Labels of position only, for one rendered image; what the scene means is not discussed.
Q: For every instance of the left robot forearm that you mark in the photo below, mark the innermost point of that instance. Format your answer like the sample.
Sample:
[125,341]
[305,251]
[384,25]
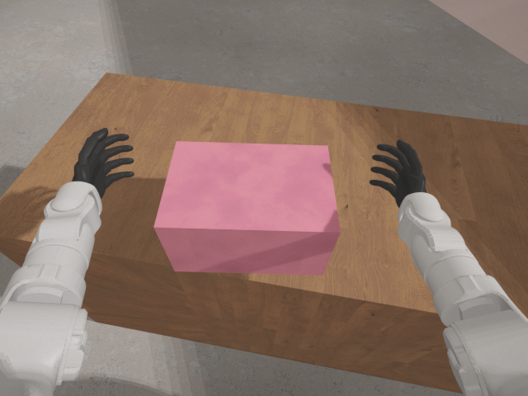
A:
[59,256]

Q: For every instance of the left robot hand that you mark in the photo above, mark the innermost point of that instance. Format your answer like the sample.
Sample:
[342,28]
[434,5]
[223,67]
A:
[92,167]

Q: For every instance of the left robot upper arm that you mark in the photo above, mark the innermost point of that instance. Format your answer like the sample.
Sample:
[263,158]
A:
[41,345]

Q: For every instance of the carton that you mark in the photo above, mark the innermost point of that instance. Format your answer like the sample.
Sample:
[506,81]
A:
[248,208]

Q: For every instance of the pedestal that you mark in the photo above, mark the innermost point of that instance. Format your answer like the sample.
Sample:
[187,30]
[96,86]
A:
[370,312]

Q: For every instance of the right robot hand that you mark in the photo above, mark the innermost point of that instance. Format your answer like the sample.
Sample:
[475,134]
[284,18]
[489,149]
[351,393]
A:
[408,177]

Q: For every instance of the right robot forearm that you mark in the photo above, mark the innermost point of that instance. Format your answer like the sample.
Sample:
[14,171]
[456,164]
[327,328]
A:
[460,287]

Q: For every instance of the right robot upper arm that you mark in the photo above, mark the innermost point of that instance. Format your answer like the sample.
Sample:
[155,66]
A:
[489,354]

